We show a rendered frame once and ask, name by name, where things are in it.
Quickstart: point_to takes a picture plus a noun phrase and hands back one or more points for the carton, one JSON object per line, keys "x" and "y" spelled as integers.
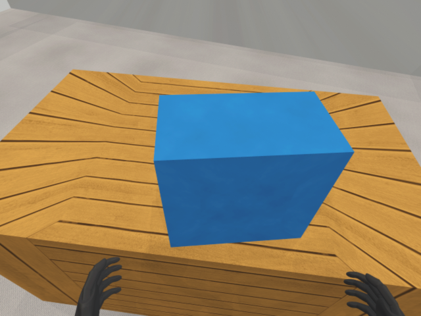
{"x": 244, "y": 167}

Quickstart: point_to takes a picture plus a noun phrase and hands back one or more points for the pedestal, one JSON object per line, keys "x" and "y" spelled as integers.
{"x": 78, "y": 184}

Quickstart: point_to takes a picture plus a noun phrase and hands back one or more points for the left robot hand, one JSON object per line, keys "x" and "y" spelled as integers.
{"x": 92, "y": 296}

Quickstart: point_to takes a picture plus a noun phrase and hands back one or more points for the right robot hand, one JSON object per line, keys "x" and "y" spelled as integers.
{"x": 379, "y": 299}

